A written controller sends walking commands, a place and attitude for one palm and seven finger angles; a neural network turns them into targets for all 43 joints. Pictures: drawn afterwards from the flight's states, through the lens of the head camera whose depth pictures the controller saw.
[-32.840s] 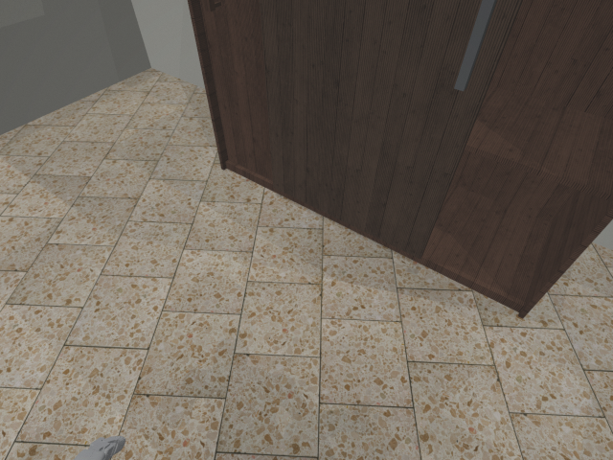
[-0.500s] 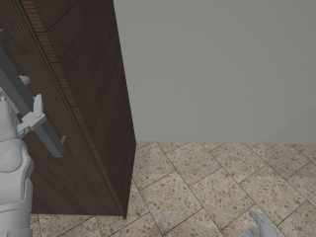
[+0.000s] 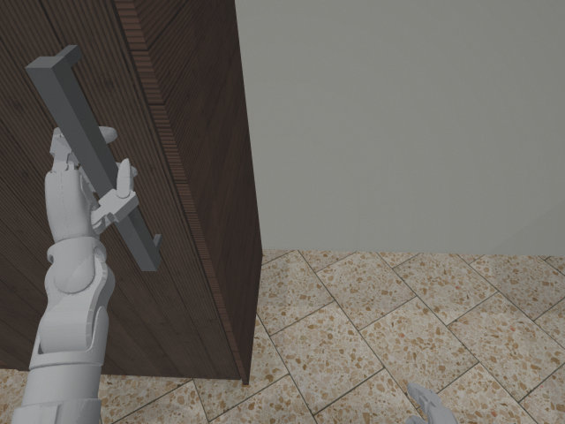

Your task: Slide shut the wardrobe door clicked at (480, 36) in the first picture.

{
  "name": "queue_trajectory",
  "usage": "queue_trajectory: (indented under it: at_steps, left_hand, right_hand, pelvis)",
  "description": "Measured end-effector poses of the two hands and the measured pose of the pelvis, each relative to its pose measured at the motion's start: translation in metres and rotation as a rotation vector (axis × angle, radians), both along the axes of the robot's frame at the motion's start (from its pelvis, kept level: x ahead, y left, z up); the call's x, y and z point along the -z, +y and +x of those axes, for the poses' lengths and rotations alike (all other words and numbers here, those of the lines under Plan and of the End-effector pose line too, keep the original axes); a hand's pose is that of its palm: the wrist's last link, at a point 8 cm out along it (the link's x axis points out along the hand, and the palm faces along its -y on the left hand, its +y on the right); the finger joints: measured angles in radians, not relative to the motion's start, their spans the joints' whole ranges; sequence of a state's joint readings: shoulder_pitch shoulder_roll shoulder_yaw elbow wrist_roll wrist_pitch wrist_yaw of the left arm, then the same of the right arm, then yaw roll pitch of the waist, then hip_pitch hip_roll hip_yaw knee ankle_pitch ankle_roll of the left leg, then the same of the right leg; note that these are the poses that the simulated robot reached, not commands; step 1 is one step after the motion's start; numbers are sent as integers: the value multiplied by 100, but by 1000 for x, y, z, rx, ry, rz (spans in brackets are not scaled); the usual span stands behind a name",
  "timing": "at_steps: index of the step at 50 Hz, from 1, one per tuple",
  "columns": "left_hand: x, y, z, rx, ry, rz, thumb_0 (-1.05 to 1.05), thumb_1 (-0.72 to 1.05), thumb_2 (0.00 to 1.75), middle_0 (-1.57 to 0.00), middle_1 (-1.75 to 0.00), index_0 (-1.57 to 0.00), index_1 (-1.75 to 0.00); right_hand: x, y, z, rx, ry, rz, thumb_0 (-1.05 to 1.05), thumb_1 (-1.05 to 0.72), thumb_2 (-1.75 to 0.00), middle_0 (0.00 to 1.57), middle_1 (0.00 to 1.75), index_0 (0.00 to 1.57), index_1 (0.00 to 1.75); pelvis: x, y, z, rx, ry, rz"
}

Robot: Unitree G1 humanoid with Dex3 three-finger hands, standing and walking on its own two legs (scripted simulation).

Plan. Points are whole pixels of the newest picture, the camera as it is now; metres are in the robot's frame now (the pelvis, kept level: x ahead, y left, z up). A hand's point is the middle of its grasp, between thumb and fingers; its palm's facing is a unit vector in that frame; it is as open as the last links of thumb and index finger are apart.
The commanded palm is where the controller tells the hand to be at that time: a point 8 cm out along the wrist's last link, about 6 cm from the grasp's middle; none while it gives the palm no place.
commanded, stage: stop walking and hold the door there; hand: left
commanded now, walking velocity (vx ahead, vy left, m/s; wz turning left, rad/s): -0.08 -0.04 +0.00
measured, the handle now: (119, 179) +0.37 +0.25 +0.18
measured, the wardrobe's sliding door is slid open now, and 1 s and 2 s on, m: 0.00 0.00 0.01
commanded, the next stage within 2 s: loosen the grip on the handle in 1.04 s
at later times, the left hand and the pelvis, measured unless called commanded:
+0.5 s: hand (126, 193) +0.33 +0.22 +0.19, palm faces +0.35 -0.93 -0.14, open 6.5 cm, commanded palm +0.29 +0.24 +0.18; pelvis +0.03 +0.02 +0.01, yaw -3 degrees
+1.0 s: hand (126, 191) +0.33 +0.22 +0.19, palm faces +0.45 -0.87 -0.18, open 6.6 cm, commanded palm +0.29 +0.24 +0.18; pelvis +0.05 -0.02 +0.00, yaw -3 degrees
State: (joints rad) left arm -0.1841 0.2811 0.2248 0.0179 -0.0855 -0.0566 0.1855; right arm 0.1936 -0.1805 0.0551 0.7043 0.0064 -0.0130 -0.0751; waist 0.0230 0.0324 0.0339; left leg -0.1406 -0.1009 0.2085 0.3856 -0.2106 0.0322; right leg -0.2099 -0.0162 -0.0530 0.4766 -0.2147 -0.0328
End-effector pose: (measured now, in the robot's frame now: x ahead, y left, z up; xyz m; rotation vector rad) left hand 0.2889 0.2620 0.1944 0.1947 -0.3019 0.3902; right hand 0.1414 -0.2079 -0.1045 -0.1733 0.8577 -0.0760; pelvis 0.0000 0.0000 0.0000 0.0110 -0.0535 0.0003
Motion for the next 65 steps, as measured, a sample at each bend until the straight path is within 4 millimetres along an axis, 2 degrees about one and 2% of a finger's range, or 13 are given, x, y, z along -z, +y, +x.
queue_trajectory:
  at_steps: [6, 11, 16, 23, 28, 33, 39, 48, 57, 60, 63, 65]
  left_hand:
    - [3, 3, 2, 52, -35, 1, -6, 69, 77, -46, -140, -14, -136]
    - [4, 4, 4, 82, -51, -5, -6, 69, 80, -46, -140, -15, -136]
    - [2, 5, 4, 95, -26, 7, -6, 69, 80, -46, -140, -19, -137]
    - [2, 4, 3, 75, -24, 15, -6, 68, 81, -46, -140, -20, -137]
    - [2, 4, 3, 42, -22, 36, -8, 66, 82, -46, -140, -21, -136]
    - [1, 3, 3, -1, -10, 46, -9, 64, 83, -46, -140, -23, -135]
    - [1, 1, 3, -39, -12, 44, -10, 63, 84, -46, -140, -23, -136]
    - [1, 1, 2, -57, -6, 63, -11, 62, 82, -46, -140, -23, -138]
    - [1, 1, 2, -52, -3, 57, -11, 64, 81, -46, -140, -23, -138]
    - [-9, 15, 7, -5, 25, 193, -15, 47, 78, -50, -144, -27, -138]
    - [-7, 24, -1, -11, -5, 30, -14, 35, 76, -53, -146, -33, -139]
    - [-4, 22, -6, -26, -15, -51, -11, 30, 72, -52, -145, -31, -134]
  right_hand:
    - [-13, -8, 17, 16, -48, -60, 1, -90, -90, 20, 30, 20, 30]
    - [-32, -14, 25, 78, -100, -105, 1, -90, -90, 20, 30, 20, 30]
    - [-42, -6, 35, 57, -108, -102, 1, -90, -90, 20, 30, 20, 30]
    - [-40, 8, 53, -1, -115, -61, 1, -90, -90, 20, 30, 20, 30]
    - [-33, 10, 66, -30, -110, -32, 1, -90, -90, 20, 30, 20, 30]
    - [-28, -1, 78, -34, -102, -23, 1, -90, -90, 20, 30, 20, 30]
    - [-31, -27, 84, 0, -113, -45, 1, -90, -90, 20, 30, 20, 30]
    - [-38, -60, 74, 74, -131, -89, 1, -90, -90, 20, 30, 20, 30]
    - [-35, -66, 50, 105, -104, -99, 1, -90, -90, 20, 30, 20, 30]
    - [-31, -62, 38, 8, -82, -124, 1, -90, -90, 20, 30, 20, 30]
    - [-24, -59, 26, -39, -71, -96, 1, -90, -90, 20, 30, 20, 30]
    - [-20, -58, 19, -34, -93, -73, 1, -90, -90, 20, 30, 20, 30]
  pelvis:
    - [4, 11, -4, 55, 17, -24]
    - [-1, 22, 7, 71, 18, -12]
    - [-10, 25, 18, 49, 15, -29]
    - [-10, 19, 26, 53, 11, -16]
    - [-6, 9, 35, 42, 20, 6]
    - [-5, 0, 42, 39, 37, -5]
    - [-4, -12, 47, 41, 50, -13]
    - [-3, -22, 47, 46, 53, -17]
    - [-4, -22, 40, 52, 51, -17]
    - [-3, -27, 23, 24, 48, -20]
    - [-1, -31, 5, 9, 53, -10]
    - [1, -32, -3, 12, 53, -10]
